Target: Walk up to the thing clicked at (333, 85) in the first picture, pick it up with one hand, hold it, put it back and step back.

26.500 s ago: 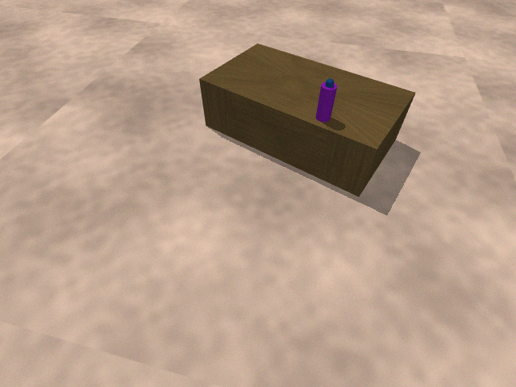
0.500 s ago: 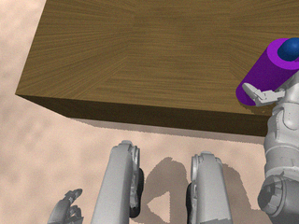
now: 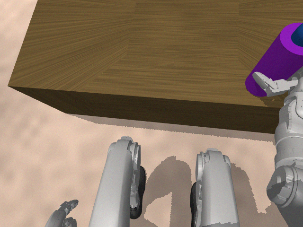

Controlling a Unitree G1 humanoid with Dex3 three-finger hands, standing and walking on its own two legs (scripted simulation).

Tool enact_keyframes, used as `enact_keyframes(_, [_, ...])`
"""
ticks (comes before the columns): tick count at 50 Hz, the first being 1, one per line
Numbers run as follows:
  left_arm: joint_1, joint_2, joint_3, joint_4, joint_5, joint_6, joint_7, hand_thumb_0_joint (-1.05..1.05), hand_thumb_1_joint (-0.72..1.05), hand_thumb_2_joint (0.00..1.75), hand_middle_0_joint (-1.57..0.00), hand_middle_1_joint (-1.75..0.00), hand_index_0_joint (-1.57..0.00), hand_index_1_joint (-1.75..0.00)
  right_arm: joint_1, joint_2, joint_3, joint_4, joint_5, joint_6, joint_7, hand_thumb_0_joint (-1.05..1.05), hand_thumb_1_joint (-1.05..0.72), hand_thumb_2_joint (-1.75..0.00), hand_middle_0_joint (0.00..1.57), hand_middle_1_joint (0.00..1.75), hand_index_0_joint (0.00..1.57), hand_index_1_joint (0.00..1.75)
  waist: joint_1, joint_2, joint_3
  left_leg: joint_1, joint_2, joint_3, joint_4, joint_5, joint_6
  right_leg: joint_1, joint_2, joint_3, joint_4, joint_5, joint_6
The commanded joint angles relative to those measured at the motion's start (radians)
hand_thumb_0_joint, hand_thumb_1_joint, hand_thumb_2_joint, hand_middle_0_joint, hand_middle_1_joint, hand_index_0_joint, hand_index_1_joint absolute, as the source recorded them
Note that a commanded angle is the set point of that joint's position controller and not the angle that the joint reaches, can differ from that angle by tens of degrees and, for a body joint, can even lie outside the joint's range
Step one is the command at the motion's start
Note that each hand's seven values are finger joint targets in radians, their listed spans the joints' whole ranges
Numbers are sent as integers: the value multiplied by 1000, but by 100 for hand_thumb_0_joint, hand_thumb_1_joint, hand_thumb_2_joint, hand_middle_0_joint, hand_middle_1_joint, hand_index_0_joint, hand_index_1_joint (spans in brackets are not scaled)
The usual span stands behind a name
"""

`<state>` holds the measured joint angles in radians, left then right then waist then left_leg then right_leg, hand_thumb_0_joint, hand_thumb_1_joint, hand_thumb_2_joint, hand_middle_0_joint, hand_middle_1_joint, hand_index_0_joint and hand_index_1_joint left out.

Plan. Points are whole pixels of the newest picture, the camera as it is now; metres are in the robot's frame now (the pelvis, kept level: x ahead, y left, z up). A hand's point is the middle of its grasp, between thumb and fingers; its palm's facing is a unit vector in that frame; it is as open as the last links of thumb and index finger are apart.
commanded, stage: loosen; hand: right
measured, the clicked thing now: (280, 61) +0.50 -0.23 +0.01
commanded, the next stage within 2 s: open in 0.16 s
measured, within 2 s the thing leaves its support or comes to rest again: rests again in 0.64 s
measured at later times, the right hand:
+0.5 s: hand (279, 63) +0.51 -0.23 +0.00, palm faces +0.22 +0.97 -0.01, open 12.0 cm
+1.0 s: hand out of the picture +0.51 -0.28 +0.07, palm faces +0.30 +0.95 -0.06, open 16.8 cm
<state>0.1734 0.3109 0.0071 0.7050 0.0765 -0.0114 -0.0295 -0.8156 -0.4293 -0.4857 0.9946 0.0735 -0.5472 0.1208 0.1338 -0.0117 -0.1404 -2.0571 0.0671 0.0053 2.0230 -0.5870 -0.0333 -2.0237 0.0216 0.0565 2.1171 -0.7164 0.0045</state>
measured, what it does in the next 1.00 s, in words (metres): stands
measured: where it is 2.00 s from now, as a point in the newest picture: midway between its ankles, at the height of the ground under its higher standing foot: (166, 210)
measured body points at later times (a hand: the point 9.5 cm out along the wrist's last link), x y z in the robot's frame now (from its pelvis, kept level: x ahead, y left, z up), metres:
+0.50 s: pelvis +0.00 +0.00 +0.00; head +0.22 -0.03 +0.39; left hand +0.08 +0.29 -0.13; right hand +0.49 -0.28 +0.00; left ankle +0.11 +0.14 -0.39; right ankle +0.07 -0.12 -0.39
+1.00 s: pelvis +0.00 +0.00 +0.03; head +0.21 -0.03 +0.43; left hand +0.10 +0.29 -0.09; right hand +0.48 -0.33 +0.08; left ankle +0.11 +0.14 -0.39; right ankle +0.07 -0.12 -0.39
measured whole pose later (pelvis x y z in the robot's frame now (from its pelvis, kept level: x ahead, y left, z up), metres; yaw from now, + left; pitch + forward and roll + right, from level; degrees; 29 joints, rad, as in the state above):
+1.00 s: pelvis +0.00 +0.00 +0.03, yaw +1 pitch +34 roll +4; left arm 0.16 0.31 0.01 0.67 0.03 0.03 0.00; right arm -0.79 -0.52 -0.56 0.86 0.09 -0.41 0.14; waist 0.11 -0.02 -0.15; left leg -1.95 0.06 0.01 1.93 -0.58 -0.03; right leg -1.91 0.01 0.06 2.03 -0.71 0.00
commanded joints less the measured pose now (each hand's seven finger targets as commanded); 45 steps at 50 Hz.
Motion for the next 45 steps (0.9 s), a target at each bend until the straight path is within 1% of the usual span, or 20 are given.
enact_keyframes(1, [168,211,77,-35,-2,-6,17,0,89,90,-21,-30,-21,-30,-407,-255,-32,-220,11,-76,-9,0,-8,-132,125,144,130,144,19,-132,-681,437,-27,38,-174,114,67,363,-2,-24,-288,158,-22])
enact_keyframes(2, [169,211,77,-40,-1,-3,18,0,89,90,-21,-30,-21,-30,-418,-268,-31,-237,6,-77,-11,0,-10,-131,125,142,130,142,14,-135,-692,447,-27,34,-176,110,67,356,-2,-29,-286,152,-23])
enact_keyframes(4, [169,212,79,-38,-2,-2,18,0,94,88,-22,-31,-23,-30,-400,-222,-11,-214,10,-71,-8,0,5,-120,118,132,122,132,21,-125,-671,438,-25,37,-178,100,66,351,-1,-28,-287,135,-24])
enact_keyframes(6, [175,213,79,-40,-2,0,19,0,93,88,-22,-31,-23,-30,-416,-256,-31,-230,5,-68,-12,0,14,-104,112,116,115,116,19,-123,-695,454,-25,35,-183,105,63,353,0,-32,-282,138,-26])
enact_keyframes(13, [168,216,83,-43,-4,5,19,0,93,88,-21,-31,-22,-30,-432,-239,-10,-233,1,-54,-16,0,29,-56,99,81,101,81,21,-138,-668,407,-25,42,-173,95,68,370,-3,-18,-297,134,-21])
enact_keyframes(15, [171,214,85,-40,-3,4,18,0,91,90,-21,-31,-21,-30,-413,-214,4,-218,5,-51,-12,0,38,-54,84,73,86,73,30,-134,-661,410,-24,41,-178,97,66,368,-2,-24,-285,134,-22])
enact_keyframes(16, [172,217,85,-43,-4,4,19,0,91,90,-21,-30,-21,-30,-421,-234,-1,-239,4,-53,-12,0,40,-49,79,68,81,68,26,-135,-676,426,-22,40,-177,101,67,365,-1,-24,-288,139,-22])
enact_keyframes(21, [174,216,84,-39,-5,3,17,0,90,91,-21,-31,-21,-31,-387,-201,3,-198,12,-42,-9,0,42,-36,64,52,65,52,29,-125,-661,423,-22,44,-171,126,66,367,-1,-22,-279,175,-20])
enact_keyframes(22, [172,216,84,-45,-6,4,17,0,90,91,-21,-31,-21,-31,-369,-215,-10,-200,13,-41,-10,0,44,-33,61,49,62,49,22,-120,-662,428,-22,44,-171,128,67,363,-1,-20,-282,176,-20])
enact_keyframes(24, [173,217,85,-49,-6,8,17,0,90,91,-21,-31,-21,-31,-399,-242,-20,-235,8,-43,-15,0,44,-31,58,46,59,46,15,-118,-676,437,-22,40,-171,127,66,359,-2,-24,-281,175,-21])
enact_keyframes(27, [170,215,88,-54,-6,11,13,0,89,91,-21,-31,-21,-31,-359,-211,-4,-204,4,-36,-15,0,44,-28,48,39,49,39,14,-122,-666,441,-22,40,-174,122,67,356,-1,-25,-288,167,-21])
enact_keyframes(31, [171,217,87,-56,-5,16,15,0,89,91,-21,-31,-21,-31,-400,-231,-4,-245,1,-42,-16,0,43,-27,41,35,41,35,16,-133,-673,424,-22,40,-170,115,69,365,-2,-18,-290,160,-20])
enact_keyframes(32, [173,218,88,-52,-5,15,14,0,89,91,-21,-31,-21,-31,-371,-214,-4,-206,1,-37,-16,0,42,-26,39,34,39,34,19,-125,-661,419,-21,43,-168,122,67,370,-2,-19,-287,170,-19])
enact_keyframes(33, [171,214,87,-56,-5,13,14,0,91,89,-21,-30,-21,-30,-366,-213,-7,-202,3,-35,-17,0,40,-31,31,33,32,33,20,-112,-655,424,-23,42,-174,110,67,349,-1,-23,-284,156,-22])
enact_keyframes(35, [170,219,85,-53,-6,15,15,0,91,89,-21,-30,-21,-30,-378,-240,-17,-231,6,-41,-13,0,41,-26,25,27,26,27,12,-124,-662,428,-21,39,-173,108,67,354,0,-26,-285,152,-21])
enact_keyframes(39, [168,226,88,-70,-10,21,23,0,91,90,-21,-30,-21,-30,-418,-354,-72,-324,4,-38,-18,0,44,-16,16,16,16,16,-14,-125,-759,540,-20,25,-203,126,61,385,-1,-43,-294,169,-26])
enact_keyframes(41, [157,229,86,-73,-16,24,26,0,90,90,-21,-30,-20,-30,-389,-356,-73,-335,13,-21,-13,0,47,-10,10,10,10,10,-27,-152,-770,552,-21,25,-217,126,63,428,-2,-41,-324,174,-22])
enact_keyframes(42, [164,232,89,-82,-22,26,30,0,90,90,-21,-30,-20,-30,-420,-417,-113,-413,16,-18,-14,0,48,-8,9,8,9,8,-36,-155,-819,584,-23,25,-229,138,64,463,-5,-35,-340,191,-22])
enact_keyframes(43, [165,235,93,-88,-26,29,36,0,89,90,-21,-30,-20,-30,-433,-452,-127,-445,14,-7,-15,0,50,-7,8,7,8,7,-43,-166,-854,610,-25,22,-247,136,64,498,-7,-36,-361,189,-22])
enact_keyframes(45, [161,224,81,-101,-35,32,43,0,90,90,-20,-29,-20,-30,-360,-439,-122,-429,19,36,-3,0,52,-5,7,6,7,6,-52,-171,-876,653,-28,22,-274,162,61,560,-11,-33,-395,225,-18])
